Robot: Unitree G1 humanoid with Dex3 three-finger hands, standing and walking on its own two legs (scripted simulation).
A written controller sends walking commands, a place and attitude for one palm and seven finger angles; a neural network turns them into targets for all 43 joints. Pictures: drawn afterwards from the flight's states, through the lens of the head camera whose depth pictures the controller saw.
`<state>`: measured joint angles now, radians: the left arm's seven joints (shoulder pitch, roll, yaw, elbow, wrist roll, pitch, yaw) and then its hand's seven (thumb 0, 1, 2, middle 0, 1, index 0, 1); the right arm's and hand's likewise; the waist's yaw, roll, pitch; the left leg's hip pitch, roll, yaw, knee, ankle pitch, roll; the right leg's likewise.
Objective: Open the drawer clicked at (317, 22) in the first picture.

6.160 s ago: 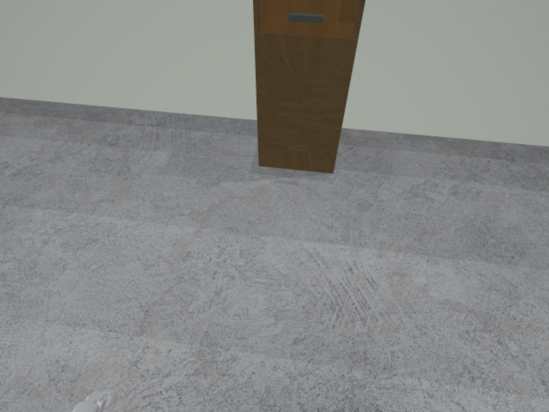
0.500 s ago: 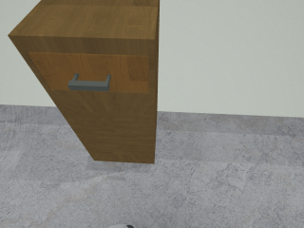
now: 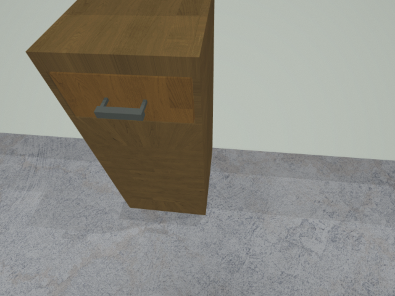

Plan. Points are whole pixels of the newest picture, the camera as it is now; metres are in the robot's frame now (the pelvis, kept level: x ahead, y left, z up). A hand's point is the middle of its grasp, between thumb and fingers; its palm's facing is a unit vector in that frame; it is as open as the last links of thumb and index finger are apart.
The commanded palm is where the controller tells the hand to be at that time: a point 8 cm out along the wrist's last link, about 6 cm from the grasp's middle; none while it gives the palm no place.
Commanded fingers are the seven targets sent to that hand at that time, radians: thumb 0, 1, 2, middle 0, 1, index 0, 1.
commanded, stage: come to a stop and stand still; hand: left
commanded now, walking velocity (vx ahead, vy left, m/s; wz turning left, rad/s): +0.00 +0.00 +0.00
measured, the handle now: (122, 107) +0.55 +0.26 +0.03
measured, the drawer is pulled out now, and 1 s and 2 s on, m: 0.00 0.00 0.00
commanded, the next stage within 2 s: look again from close up in 0.60 s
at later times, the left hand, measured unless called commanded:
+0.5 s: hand out of the picture +0.02 +0.22 -0.19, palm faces +0.02 -0.98 -0.18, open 7.3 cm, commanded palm none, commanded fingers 0.00 0.90 0.90 -0.20 -0.30 -0.20 -0.30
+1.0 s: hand out of the picture +0.00 +0.23 -0.18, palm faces +0.00 -0.98 -0.22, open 7.4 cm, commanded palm none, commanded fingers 0.00 0.90 0.90 -0.20 -0.30 -0.20 -0.30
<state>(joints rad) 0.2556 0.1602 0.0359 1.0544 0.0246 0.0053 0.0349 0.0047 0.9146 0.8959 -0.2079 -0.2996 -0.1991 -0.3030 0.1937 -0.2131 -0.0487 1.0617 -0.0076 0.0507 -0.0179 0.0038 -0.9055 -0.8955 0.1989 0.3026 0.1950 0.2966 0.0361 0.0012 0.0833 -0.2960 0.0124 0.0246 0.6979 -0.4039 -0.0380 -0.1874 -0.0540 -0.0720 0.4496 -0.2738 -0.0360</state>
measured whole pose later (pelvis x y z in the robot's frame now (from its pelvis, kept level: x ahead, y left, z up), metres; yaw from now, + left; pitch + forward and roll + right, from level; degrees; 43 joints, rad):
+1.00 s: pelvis -0.01 +0.05 -0.01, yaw -1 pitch -2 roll +0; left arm 0.28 0.15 -0.01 1.11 0.01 -0.01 0.03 0.00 0.91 0.90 -0.20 -0.30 -0.19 -0.30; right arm 0.31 -0.16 0.02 1.08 -0.02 -0.01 -0.02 0.01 -0.92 -0.89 0.20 0.30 0.20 0.30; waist 0.00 0.04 0.04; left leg -0.19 0.01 0.06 0.54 -0.32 0.01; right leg -0.19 -0.07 -0.05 0.54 -0.31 0.04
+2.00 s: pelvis -0.03 +0.01 -0.05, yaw -1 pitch +7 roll +1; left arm 0.27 0.40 0.01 -0.11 0.99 -0.05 0.35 0.00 0.25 0.62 -0.27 -0.71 -0.26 -0.72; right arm 0.07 -0.19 0.00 0.57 -0.08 0.04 0.02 0.01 -0.90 -0.90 0.20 0.30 0.20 0.30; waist 0.09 0.05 -0.07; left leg -0.53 0.06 0.02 0.82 -0.41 -0.05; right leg -0.56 -0.03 -0.06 0.86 -0.43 -0.03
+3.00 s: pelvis -0.02 +0.03 +0.00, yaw -1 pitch -1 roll +0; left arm -0.15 0.55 0.01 -0.03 0.83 -0.01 -0.15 0.00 -0.49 0.30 -0.32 -1.20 -0.31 -1.20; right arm 0.13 -0.28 0.01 0.63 0.01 0.11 0.00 0.01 -0.90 -0.90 0.20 0.30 0.20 0.30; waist 0.08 0.10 0.02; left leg -0.18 0.03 0.03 0.40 -0.22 -0.02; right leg -0.19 -0.04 -0.06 0.43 -0.22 0.01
